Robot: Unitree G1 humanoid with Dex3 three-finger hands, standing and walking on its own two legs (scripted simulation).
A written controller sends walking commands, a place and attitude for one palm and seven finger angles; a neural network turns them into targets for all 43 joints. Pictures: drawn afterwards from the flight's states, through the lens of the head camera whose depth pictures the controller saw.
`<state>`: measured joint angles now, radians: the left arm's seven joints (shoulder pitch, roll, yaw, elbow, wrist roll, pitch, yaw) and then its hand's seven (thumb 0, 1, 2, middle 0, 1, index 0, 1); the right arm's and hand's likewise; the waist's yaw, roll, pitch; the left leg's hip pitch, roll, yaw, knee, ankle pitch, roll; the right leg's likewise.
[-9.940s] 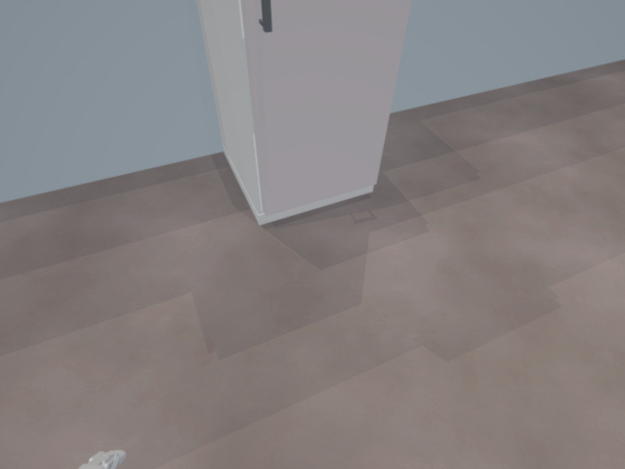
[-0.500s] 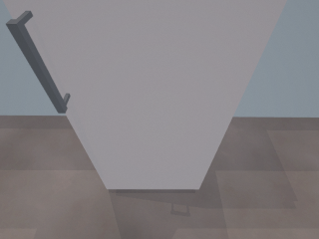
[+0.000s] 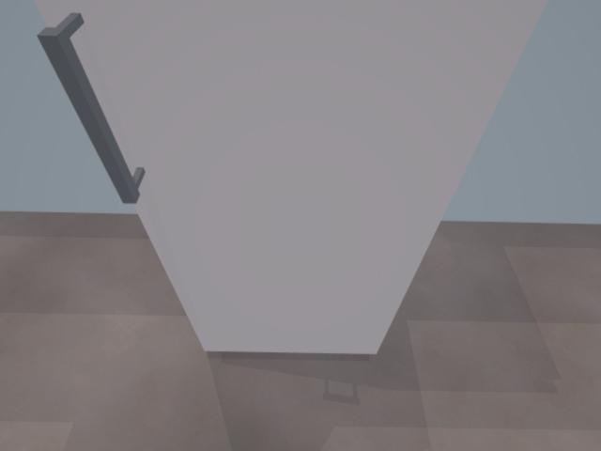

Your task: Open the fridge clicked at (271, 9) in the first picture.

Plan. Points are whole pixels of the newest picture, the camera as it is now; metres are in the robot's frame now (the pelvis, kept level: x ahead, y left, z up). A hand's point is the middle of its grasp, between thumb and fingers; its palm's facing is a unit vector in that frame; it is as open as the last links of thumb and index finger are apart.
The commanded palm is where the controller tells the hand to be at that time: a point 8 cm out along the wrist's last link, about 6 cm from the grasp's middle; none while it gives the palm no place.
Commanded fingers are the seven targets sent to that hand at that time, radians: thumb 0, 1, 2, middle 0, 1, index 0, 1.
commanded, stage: look again from close up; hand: left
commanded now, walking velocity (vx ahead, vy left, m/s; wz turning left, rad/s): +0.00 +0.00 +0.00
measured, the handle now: (105, 121) +0.45 +0.29 +0.20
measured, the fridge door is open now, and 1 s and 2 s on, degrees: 0 0 0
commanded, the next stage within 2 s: shuffle to correct the standing spot in 0.20 s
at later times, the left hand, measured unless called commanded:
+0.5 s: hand out of the picture +0.01 +0.21 -0.18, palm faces +0.05 -0.97 -0.24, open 7.4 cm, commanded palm none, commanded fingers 0.00 0.90 0.90 -0.20 -0.30 -0.20 -0.30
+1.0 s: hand out of the picture +0.01 +0.24 -0.17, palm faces +0.02 -0.97 -0.25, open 7.4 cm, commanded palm none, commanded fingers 0.00 0.90 0.90 -0.20 -0.30 -0.20 -0.30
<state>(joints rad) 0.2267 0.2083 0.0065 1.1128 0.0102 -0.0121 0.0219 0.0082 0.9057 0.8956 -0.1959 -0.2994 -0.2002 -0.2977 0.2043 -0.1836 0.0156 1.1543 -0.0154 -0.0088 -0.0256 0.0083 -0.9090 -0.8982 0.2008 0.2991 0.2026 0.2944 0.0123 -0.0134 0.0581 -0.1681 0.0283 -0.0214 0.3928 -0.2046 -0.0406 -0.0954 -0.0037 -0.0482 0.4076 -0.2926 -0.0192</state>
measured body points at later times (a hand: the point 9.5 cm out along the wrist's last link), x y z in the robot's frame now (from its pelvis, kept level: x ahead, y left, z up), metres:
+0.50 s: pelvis -0.01 +0.01 +0.00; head +0.01 +0.01 +0.45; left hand +0.01 +0.26 -0.16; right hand +0.02 -0.23 -0.16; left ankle +0.00 +0.15 -0.74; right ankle -0.04 -0.10 -0.74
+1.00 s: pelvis -0.03 +0.06 -0.01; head +0.00 +0.04 +0.44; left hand +0.01 +0.29 -0.16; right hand -0.02 -0.16 -0.17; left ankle +0.01 +0.14 -0.74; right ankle -0.07 -0.03 -0.75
